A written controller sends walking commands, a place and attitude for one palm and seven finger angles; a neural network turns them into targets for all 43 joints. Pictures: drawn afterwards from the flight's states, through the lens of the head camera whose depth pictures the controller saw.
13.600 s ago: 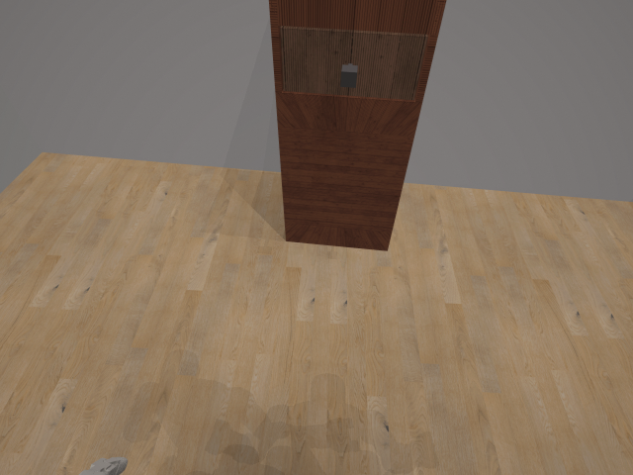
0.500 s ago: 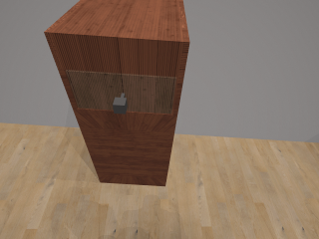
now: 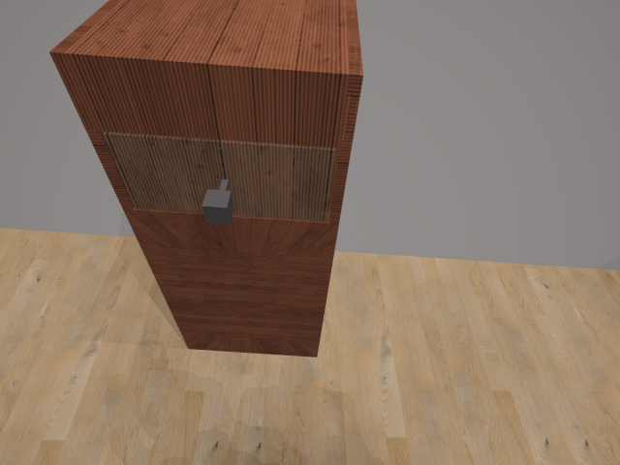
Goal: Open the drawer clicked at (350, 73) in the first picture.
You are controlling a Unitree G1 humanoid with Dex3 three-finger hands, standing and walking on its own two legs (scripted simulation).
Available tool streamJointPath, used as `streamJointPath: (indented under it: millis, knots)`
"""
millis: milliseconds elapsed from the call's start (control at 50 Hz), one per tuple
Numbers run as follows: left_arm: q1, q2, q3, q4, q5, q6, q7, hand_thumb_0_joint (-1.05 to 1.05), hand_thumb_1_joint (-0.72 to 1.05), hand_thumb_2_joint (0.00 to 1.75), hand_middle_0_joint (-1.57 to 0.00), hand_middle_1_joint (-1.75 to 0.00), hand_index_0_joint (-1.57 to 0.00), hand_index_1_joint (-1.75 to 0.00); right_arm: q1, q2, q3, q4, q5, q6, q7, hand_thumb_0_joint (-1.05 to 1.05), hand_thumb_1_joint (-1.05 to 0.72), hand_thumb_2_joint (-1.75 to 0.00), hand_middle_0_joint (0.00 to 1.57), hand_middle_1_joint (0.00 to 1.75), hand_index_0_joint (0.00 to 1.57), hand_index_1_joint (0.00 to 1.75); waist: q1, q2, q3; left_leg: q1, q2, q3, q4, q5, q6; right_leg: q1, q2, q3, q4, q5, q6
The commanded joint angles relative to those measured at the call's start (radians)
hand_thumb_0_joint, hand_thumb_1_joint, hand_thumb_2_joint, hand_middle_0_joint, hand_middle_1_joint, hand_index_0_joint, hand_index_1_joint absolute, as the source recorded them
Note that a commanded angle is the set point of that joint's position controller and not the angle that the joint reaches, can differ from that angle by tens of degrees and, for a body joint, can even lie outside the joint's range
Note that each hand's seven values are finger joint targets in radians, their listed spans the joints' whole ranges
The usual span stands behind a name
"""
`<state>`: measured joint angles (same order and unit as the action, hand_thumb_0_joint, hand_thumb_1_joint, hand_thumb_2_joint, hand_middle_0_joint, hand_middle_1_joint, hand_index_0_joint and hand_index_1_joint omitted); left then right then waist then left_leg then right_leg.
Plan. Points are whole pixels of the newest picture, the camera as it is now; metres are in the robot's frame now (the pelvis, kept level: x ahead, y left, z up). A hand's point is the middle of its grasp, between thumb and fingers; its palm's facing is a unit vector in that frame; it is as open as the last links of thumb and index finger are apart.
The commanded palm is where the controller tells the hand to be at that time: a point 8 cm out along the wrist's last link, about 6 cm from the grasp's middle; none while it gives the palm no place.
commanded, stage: come to a stop and stand still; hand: left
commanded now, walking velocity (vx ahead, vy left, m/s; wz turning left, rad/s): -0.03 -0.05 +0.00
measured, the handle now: (221, 198) +0.53 +0.20 +0.00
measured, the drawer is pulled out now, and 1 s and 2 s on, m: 0.00 0.00 0.00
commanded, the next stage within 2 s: look again from close up in 0.76 s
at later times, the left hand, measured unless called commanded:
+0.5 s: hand out of the picture -0.02 +0.20 -0.17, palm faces +0.02 -0.97 -0.24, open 7.4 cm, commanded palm none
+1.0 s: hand out of the picture -0.10 +0.16 -0.18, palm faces +0.06 -0.99 -0.13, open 7.4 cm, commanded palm none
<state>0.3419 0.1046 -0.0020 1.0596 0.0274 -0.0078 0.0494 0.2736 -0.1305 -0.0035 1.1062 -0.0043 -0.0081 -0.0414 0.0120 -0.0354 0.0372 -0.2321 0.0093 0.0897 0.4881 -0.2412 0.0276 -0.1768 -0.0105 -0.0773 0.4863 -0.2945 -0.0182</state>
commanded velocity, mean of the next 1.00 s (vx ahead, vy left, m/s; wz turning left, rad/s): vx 0.00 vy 0.00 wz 0.00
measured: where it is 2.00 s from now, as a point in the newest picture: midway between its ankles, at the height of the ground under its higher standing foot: outside the picture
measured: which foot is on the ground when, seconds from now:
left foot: down 0.00-1.00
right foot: down 0.00-1.00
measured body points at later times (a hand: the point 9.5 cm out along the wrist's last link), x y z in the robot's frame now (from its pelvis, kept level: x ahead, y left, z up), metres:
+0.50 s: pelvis -0.06 +0.01 +0.00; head -0.07 +0.01 +0.44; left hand -0.02 +0.25 -0.15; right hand -0.02 -0.22 -0.16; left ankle +0.01 +0.10 -0.74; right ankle -0.02 -0.10 -0.74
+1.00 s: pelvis -0.06 +0.01 +0.00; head -0.06 +0.03 +0.45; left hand -0.10 +0.21 -0.17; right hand -0.08 -0.20 -0.16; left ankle +0.01 +0.10 -0.74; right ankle -0.02 -0.10 -0.74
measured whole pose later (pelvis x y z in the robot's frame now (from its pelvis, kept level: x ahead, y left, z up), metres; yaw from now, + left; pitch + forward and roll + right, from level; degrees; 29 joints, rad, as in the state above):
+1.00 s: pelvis -0.06 +0.01 +0.00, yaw +2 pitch -1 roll -1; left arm 0.39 0.12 -0.01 1.08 0.03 0.00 0.03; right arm 0.35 -0.11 0.00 1.09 -0.02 0.01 -0.01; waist 0.00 -0.02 0.00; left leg -0.32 -0.01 0.06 0.47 -0.15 0.05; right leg -0.26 -0.01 -0.08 0.48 -0.20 -0.01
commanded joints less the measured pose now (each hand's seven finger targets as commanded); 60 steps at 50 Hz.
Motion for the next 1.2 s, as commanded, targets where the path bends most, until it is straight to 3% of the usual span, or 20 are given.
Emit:
streamJointPath:
  millis: [0, 40, 60, 80, 100, 120, 160, 180, 220, 260, 280, 320, 360, 480, 560, 660, 820, 960, 1180]
  knots:
    - [0.081, 0.106, 0.037, -0.056, -0.011, -0.001, 0.007, 0.0, 0.9, 0.9, -0.2, -0.3, -0.2, -0.3, 0.058, -0.102, -0.023, -0.058, -0.003, -0.008, 0.0, 0.0, -0.9, -0.9, 0.2, 0.3, 0.2, 0.3, -0.002, 0.055, -0.041, 0.033, 0.134, -0.11, -0.046, 0.422, 0.029, -0.011, -0.103, 0.091, -0.007, 0.325, -0.014]
    - [0.073, 0.101, 0.036, -0.061, -0.01, 0.002, 0.002, 0.0, 0.9, 0.9, -0.2, -0.3, -0.2, -0.3, 0.037, -0.101, -0.023, -0.064, -0.005, -0.008, 0.004, 0.0, -0.9, -0.9, 0.2, 0.3, 0.2, 0.3, 0.001, 0.052, -0.034, 0.005, 0.134, -0.119, -0.072, 0.304, 0.032, -0.012, -0.096, 0.093, -0.029, 0.243, -0.014]
    - [0.109, 0.145, 0.026, -0.027, -0.002, -0.007, 0.034, 0.0, 0.9, 0.9, -0.2, -0.3, -0.2, -0.3, -0.049, -0.15, -0.029, -0.133, 0.008, -0.016, 0.007, 0.0, -0.9, -0.9, 0.2, 0.3, 0.2, 0.3, 0.017, 0.09, -0.018, 0.043, 0.15, -0.086, 0.107, 0.401, 0.002, -0.08, -0.139, 0.153, -0.082, 0.466, -0.011]
    - [0.07, 0.182, 0.029, -0.043, -0.005, -0.024, 0.03, 0.0, 0.9, 0.9, -0.2, -0.3, -0.2, -0.3, -0.035, -0.133, -0.019, -0.159, 0.003, -0.008, 0.015, 0.0, -0.9, -0.9, 0.2, 0.3, 0.2, 0.3, -0.025, 0.089, -0.059, 0.036, 0.119, -0.067, 0.107, 0.328, -0.018, -0.026, -0.18, 0.163, -0.049, 0.587, -0.031]
    - [0.034, 0.179, 0.026, -0.077, -0.011, -0.028, 0.025, 0.0, 0.9, 0.9, -0.2, -0.3, -0.2, -0.3, 0.045, -0.108, -0.017, -0.154, -0.007, -0.005, 0.017, 0.0, -0.9, -0.9, 0.2, 0.3, 0.2, 0.3, -0.044, 0.026, -0.162, 0.039, 0.101, -0.079, 0.067, 0.167, -0.008, 0.03, -0.175, 0.164, -0.006, 0.481, -0.056]
    - [0.006, 0.176, 0.027, -0.096, -0.01, -0.023, 0.019, 0.0, 0.9, 0.9, -0.2, -0.3, -0.2, -0.3, 0.051, -0.121, -0.021, -0.157, -0.01, -0.004, 0.018, 0.0, -0.9, -0.9, 0.2, 0.3, 0.2, 0.3, -0.042, 0.006, -0.188, 0.038, 0.096, -0.081, 0.052, 0.176, -0.001, 0.045, -0.157, 0.144, 0.014, 0.452, -0.059]
    - [-0.019, 0.178, 0.027, -0.119, -0.01, -0.007, 0.009, 0.0, 0.9, 0.9, -0.2, -0.3, -0.2, -0.3, 0.037, -0.137, -0.024, -0.17, -0.01, 0.001, 0.018, 0.0, -0.9, -0.9, 0.2, 0.3, 0.2, 0.3, -0.036, 0.029, -0.098, 0.007, 0.107, -0.107, 0.005, 0.145, 0.013, -0.032, -0.118, 0.121, 0.007, 0.22, -0.053]
    - [-0.022, 0.169, 0.024, -0.12, -0.007, 0.001, 0.006, 0.0, 0.9, 0.9, -0.2, -0.3, -0.2, -0.3, 0.03, -0.143, -0.021, -0.173, -0.014, 0.0, 0.02, 0.0, -0.9, -0.9, 0.2, 0.3, 0.2, 0.3, -0.026, 0.085, -0.037, -0.025, 0.122, -0.135, -0.028, 0.144, 0.027, -0.064, -0.089, 0.103, 0.008, 0.116, -0.046]
    - [-0.016, 0.166, 0.022, -0.129, -0.006, 0.012, -0.002, 0.0, 0.9, 0.9, -0.2, -0.3, -0.2, -0.3, 0.009, -0.159, -0.023, -0.191, -0.016, 0.007, 0.021, 0.0, -0.9, -0.9, 0.2, 0.3, 0.2, 0.3, -0.015, 0.067, 0.058, -0.12, 0.127, -0.169, -0.097, -0.051, 0.037, -0.097, -0.062, 0.089, -0.016, -0.034, -0.037]
    - [-0.016, 0.172, 0.022, -0.143, -0.003, 0.018, -0.009, 0.0, 0.9, 0.9, -0.2, -0.3, -0.2, -0.3, 0.006, -0.172, -0.026, -0.204, -0.021, 0.014, 0.026, 0.0, -0.9, -0.9, 0.2, 0.3, 0.2, 0.3, -0.015, 0.03, 0.103, -0.187, 0.11, -0.186, -0.15, -0.258, 0.033, -0.126, -0.058, 0.103, -0.038, -0.142, -0.037]
    - [-0.014, 0.174, 0.022, -0.146, -0.002, 0.018, -0.01, 0.0, 0.9, 0.9, -0.2, -0.3, -0.2, -0.3, 0.01, -0.173, -0.026, -0.205, -0.024, 0.014, 0.029, 0.0, -0.9, -0.9, 0.2, 0.3, 0.2, 0.3, -0.017, 0.061, 0.097, -0.185, 0.11, -0.193, -0.171, -0.278, 0.033, -0.126, -0.057, 0.093, -0.035, -0.148, -0.035]
    - [0.003, 0.179, 0.024, -0.151, -0.002, 0.019, -0.012, 0.0, 0.9, 0.9, -0.2, -0.3, -0.2, -0.3, 0.015, -0.18, -0.027, -0.206, -0.026, 0.016, 0.031, 0.0, -0.9, -0.9, 0.2, 0.3, 0.2, 0.3, -0.01, 0.043, 0.083, -0.205, 0.112, -0.2, -0.189, -0.332, 0.036, -0.116, -0.053, 0.09, -0.043, -0.177, -0.027]
    - [0.01, 0.183, 0.026, -0.156, -0.003, 0.016, -0.013, 0.0, 0.9, 0.9, -0.2, -0.3, -0.2, -0.3, 0.027, -0.179, -0.027, -0.203, -0.027, 0.016, 0.033, 0.0, -0.9, -0.9, 0.2, 0.3, 0.2, 0.3, -0.011, 0.012, 0.072, -0.195, 0.095, -0.184, -0.171, -0.316, 0.032, -0.133, -0.064, 0.115, -0.074, -0.219, -0.03]
    - [0.017, 0.177, 0.021, -0.144, -0.007, 0.002, -0.015, 0.0, 0.9, 0.9, -0.2, -0.3, -0.2, -0.3, 0.069, -0.158, -0.014, -0.169, -0.022, 0.002, 0.032, 0.0, -0.9, -0.9, 0.2, 0.3, 0.2, 0.3, -0.02, 0.024, 0.026, -0.128, 0.091, -0.179, -0.168, -0.228, 0.026, -0.13, -0.081, 0.131, -0.11, -0.166, -0.032]
    - [0.04, 0.167, 0.02, -0.116, -0.006, 0.002, -0.016, 0.0, 0.9, 0.9, -0.2, -0.3, -0.2, -0.3, 0.084, -0.148, -0.014, -0.141, -0.021, 0.006, 0.031, 0.0, -0.9, -0.9, 0.2, 0.3, 0.2, 0.3, -0.021, 0.015, 0.06, -0.142, 0.083, -0.17, -0.158, -0.242, 0.021, -0.166, -0.085, 0.145, -0.138, -0.216, -0.03]
    - [0.068, 0.144, 0.014, -0.077, -0.01, -0.006, -0.017, 0.0, 0.9, 0.9, -0.2, -0.3, -0.2, -0.3, 0.109, -0.129, -0.009, -0.106, -0.017, -0.003, 0.026, 0.0, -0.9, -0.9, 0.2, 0.3, 0.2, 0.3, -0.019, 0.055, 0.035, -0.126, 0.091, -0.179, -0.17, -0.221, 0.02, -0.141, -0.083, 0.137, -0.131, -0.161, -0.03]
    - [0.106, 0.108, 0.012, -0.028, -0.008, -0.009, -0.015, 0.0, 0.9, 0.9, -0.2, -0.3, -0.2, -0.3, 0.129, -0.104, -0.011, -0.067, -0.015, -0.004, 0.02, 0.0, -0.9, -0.9, 0.2, 0.3, 0.2, 0.3, -0.015, 0.071, 0.048, -0.148, 0.095, -0.189, -0.181, -0.231, 0.019, -0.128, -0.078, 0.128, -0.129, -0.136, -0.028]
    - [0.125, 0.089, 0.012, -0.004, -0.004, -0.01, -0.014, 0.0, 0.9, 0.9, -0.2, -0.3, -0.2, -0.3, 0.122, -0.094, -0.015, -0.056, -0.014, -0.003, 0.018, 0.0, -0.9, -0.9, 0.2, 0.3, 0.2, 0.3, -0.01, 0.05, 0.059, -0.164, 0.097, -0.197, -0.194, -0.251, 0.02, -0.123, -0.077, 0.124, -0.13, -0.133, -0.024]
    - [0.124, 0.083, 0.012, -0.001, -0.004, -0.016, -0.011, 0.0, 0.9, 0.9, -0.2, -0.3, -0.2, -0.3, 0.116, -0.081, -0.013, -0.047, -0.012, -0.01, 0.018, 0.0, -0.9, -0.9, 0.2, 0.3, 0.2, 0.3, -0.011, 0.026, 0.045, -0.123, 0.097, -0.187, -0.188, -0.168, 0.017, -0.113, -0.085, 0.125, -0.143, -0.068, -0.025]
